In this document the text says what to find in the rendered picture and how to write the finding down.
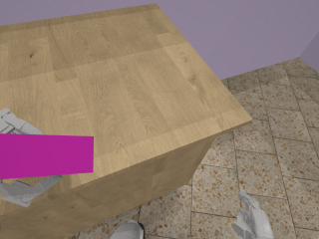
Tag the left robot hand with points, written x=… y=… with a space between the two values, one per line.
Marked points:
x=20 y=192

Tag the robot left shin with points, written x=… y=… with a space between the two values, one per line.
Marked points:
x=133 y=221

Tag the robot left thigh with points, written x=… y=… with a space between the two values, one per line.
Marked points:
x=128 y=230

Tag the sponge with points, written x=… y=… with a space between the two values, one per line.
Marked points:
x=34 y=155

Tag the table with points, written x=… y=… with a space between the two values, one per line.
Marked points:
x=129 y=78

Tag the right robot hand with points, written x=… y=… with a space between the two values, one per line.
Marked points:
x=257 y=223

